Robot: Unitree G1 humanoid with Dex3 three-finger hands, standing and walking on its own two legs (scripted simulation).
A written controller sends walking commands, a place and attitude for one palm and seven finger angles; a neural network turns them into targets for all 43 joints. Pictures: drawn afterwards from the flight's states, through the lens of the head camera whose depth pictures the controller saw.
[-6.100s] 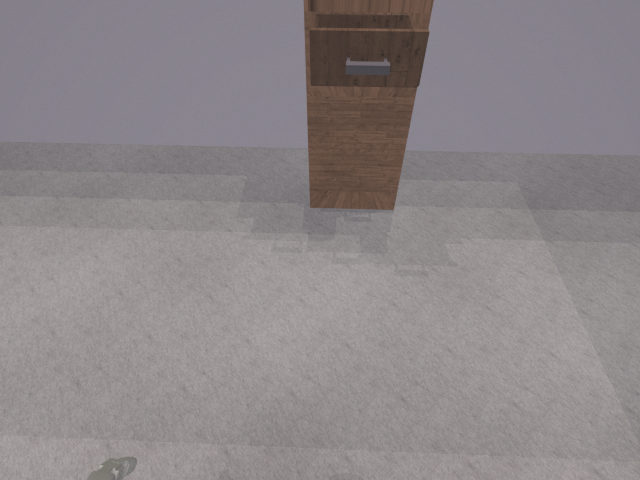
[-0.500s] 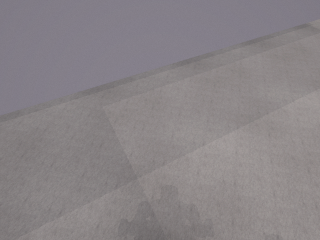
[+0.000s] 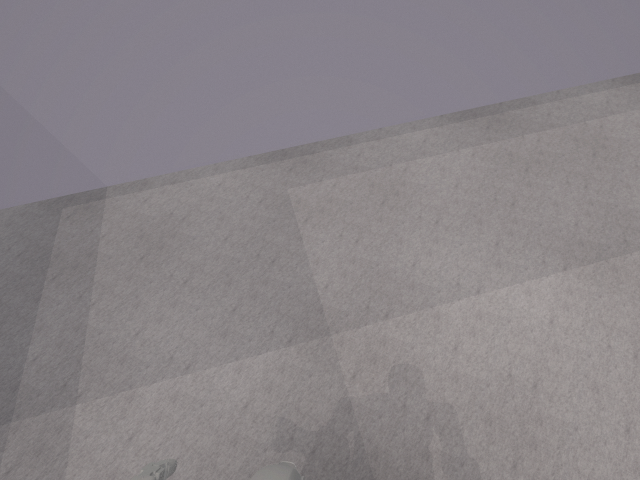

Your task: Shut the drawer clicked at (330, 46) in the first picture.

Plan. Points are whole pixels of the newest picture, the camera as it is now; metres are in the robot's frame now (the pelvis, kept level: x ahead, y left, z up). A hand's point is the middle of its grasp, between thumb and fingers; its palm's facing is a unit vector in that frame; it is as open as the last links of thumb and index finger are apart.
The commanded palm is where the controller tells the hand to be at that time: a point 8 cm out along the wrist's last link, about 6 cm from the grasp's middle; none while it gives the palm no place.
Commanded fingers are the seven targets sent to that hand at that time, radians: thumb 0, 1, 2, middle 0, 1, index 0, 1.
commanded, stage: turn to face it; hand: left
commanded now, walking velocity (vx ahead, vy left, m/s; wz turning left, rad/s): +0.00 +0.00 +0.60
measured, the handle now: out of the picture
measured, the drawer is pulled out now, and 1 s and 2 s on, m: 0.14 0.14 0.14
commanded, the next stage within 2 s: none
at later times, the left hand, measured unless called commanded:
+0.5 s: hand out of the picture -0.06 +0.26 -0.18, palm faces +0.36 -0.90 -0.26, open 7.4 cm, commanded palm none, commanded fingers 0.00 0.90 0.90 -0.20 -0.30 -0.20 -0.30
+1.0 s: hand out of the picture -0.01 +0.22 -0.13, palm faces +0.55 -0.78 -0.29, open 7.4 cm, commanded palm none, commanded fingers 0.00 0.90 0.90 -0.20 -0.30 -0.20 -0.30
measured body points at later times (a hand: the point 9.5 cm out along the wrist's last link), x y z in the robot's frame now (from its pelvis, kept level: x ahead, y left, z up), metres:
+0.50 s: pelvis -0.02 +0.04 -0.01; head +0.02 +0.08 +0.44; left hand -0.08 +0.31 -0.16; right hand +0.18 -0.17 -0.12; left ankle -0.04 +0.13 -0.73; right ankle -0.02 -0.11 -0.66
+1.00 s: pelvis +0.00 -0.01 +0.00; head +0.03 -0.03 +0.45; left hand -0.04 +0.26 -0.11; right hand +0.18 -0.20 -0.16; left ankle -0.08 +0.10 -0.66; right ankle +0.05 -0.09 -0.73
